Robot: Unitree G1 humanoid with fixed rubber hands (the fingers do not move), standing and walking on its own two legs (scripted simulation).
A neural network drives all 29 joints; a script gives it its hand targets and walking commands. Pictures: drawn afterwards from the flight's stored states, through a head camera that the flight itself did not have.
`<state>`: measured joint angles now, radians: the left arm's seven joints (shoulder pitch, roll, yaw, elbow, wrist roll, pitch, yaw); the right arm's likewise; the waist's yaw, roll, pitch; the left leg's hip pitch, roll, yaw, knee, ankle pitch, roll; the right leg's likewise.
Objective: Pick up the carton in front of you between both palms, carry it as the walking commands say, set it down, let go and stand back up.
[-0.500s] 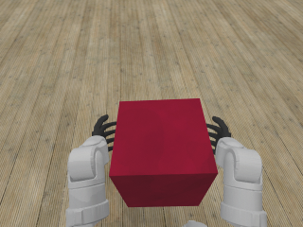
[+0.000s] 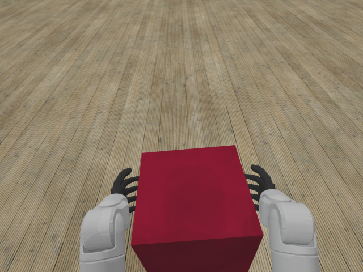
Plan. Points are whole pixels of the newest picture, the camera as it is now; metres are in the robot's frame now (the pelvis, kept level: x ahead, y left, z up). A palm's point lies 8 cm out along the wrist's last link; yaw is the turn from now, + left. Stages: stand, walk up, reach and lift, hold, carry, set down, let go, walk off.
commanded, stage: carry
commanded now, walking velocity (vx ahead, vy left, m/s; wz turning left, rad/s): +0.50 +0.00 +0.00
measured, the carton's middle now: (194, 217) +0.26 +0.00 +0.00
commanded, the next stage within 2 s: none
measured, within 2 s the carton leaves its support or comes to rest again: neither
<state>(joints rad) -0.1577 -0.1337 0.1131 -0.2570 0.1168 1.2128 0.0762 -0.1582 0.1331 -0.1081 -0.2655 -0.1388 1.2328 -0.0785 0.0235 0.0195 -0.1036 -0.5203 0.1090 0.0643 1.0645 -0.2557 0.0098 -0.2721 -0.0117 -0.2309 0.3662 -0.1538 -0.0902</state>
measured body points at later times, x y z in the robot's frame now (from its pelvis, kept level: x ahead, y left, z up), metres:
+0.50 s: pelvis +0.33 +0.05 -0.01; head +0.34 +0.07 +0.44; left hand +0.62 +0.18 +0.04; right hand +0.59 -0.12 +0.05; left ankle +0.40 +0.12 -0.74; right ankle +0.19 -0.06 -0.64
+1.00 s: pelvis +0.67 -0.02 -0.01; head +0.68 -0.03 +0.44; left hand +0.95 +0.13 +0.06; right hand +0.95 -0.17 +0.05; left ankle +0.51 +0.11 -0.65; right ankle +0.74 -0.09 -0.74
